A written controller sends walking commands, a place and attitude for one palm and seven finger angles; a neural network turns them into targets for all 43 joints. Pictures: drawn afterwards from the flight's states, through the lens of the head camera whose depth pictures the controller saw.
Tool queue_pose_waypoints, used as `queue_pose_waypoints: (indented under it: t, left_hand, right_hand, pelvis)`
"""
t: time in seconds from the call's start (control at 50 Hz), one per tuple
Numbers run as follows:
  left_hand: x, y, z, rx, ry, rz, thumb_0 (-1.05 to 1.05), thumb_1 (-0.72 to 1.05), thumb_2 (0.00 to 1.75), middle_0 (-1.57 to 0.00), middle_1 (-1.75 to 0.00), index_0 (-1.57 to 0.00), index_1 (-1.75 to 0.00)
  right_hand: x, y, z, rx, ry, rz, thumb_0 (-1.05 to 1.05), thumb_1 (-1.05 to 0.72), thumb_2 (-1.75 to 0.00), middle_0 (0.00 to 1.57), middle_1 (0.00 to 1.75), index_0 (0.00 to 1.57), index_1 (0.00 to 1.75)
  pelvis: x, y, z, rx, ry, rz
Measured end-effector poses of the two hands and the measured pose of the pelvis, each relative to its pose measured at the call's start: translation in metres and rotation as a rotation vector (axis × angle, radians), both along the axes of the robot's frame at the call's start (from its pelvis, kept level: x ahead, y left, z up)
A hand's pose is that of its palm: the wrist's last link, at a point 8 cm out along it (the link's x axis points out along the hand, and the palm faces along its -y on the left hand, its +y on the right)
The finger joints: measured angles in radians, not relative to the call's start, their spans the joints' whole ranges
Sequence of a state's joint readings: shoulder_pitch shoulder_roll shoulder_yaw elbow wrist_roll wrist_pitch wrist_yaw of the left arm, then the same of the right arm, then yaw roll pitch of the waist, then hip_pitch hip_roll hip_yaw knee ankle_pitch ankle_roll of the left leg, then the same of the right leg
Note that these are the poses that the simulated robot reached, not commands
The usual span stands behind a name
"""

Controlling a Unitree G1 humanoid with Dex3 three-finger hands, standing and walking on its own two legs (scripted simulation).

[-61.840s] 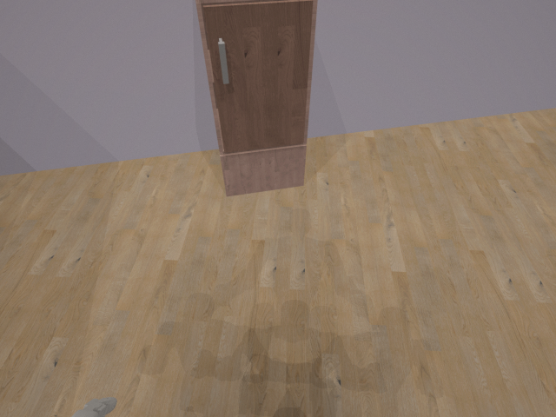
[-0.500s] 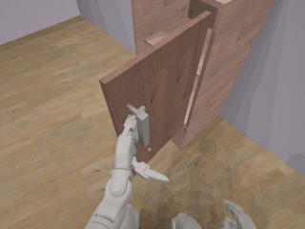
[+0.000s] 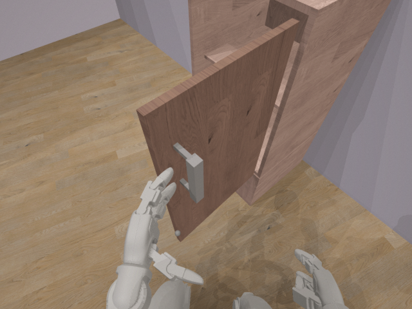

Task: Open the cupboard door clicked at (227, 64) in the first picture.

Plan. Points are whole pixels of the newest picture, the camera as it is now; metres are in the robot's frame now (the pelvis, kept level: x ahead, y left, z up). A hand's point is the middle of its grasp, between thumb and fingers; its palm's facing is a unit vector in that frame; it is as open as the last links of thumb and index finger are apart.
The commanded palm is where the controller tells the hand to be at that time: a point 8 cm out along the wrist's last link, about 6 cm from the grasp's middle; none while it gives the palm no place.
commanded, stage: slide the hand sideways off the handle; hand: left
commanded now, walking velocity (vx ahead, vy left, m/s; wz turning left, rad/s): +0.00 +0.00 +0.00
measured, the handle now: (188, 174) +0.36 +0.06 +0.05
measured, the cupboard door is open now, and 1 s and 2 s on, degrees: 94 94 94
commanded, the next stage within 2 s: draw the hand back to the body in 0.30 s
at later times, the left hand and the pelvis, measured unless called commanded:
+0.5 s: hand (158, 247) +0.22 +0.10 +0.05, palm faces -0.06 -1.00 -0.02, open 16.3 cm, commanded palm +0.19 +0.16 +0.06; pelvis +0.00 -0.01 -0.01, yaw +0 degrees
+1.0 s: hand (78, 240) +0.20 +0.18 +0.14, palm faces +0.09 -0.97 -0.21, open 15.8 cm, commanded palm +0.17 +0.24 +0.16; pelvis +0.01 +0.00 +0.05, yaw +0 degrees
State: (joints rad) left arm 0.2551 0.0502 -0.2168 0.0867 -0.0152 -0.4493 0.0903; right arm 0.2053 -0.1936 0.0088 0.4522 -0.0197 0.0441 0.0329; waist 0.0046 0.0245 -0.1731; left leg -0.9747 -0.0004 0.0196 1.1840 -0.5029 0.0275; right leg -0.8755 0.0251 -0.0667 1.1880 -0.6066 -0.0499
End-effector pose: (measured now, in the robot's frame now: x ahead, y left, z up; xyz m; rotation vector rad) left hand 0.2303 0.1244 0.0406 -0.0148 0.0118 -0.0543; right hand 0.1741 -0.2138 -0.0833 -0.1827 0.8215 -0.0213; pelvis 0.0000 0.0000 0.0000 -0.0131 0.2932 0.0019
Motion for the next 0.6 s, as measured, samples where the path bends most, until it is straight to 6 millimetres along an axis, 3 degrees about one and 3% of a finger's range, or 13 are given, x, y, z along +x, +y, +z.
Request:
queue_pose_waypoints:
  t: [0.22, 0.46, 0.6]
  left_hand:
    - [-0.028, 0.028, 0.002, 0.026, 0.007, 0.041, -0.01, -0.50, 0.30, -0.16, -0.30, -0.16, -0.31]
    - [-0.028, 0.025, 0.001, 0.021, 0.001, -0.012, -0.01, -0.50, 0.30, -0.15, -0.30, -0.15, -0.30]
    - [-0.031, 0.047, 0.045, 0.081, -0.038, 0.037, -0.01, -0.50, 0.30, -0.15, -0.30, -0.15, -0.30]
  right_hand:
    - [0.009, -0.013, -0.003, -0.024, -0.038, -0.001, 0.01, -0.90, -0.90, 0.21, 0.30, 0.20, 0.30]
    - [-0.003, -0.018, -0.012, -0.034, -0.053, -0.027, 0.01, -0.90, -0.90, 0.21, 0.30, 0.20, 0.30]
    - [-0.013, -0.015, 0.003, -0.002, -0.045, -0.071, 0.01, -0.90, -0.90, 0.21, 0.30, 0.20, 0.30]
  pelvis:
    - [0.002, -0.008, -0.006, -0.004, 0.010, 0.013]
    - [-0.004, -0.009, -0.014, -0.008, 0.020, 0.012]
    - [0.001, -0.009, 0.002, -0.003, -0.028, 0.007]
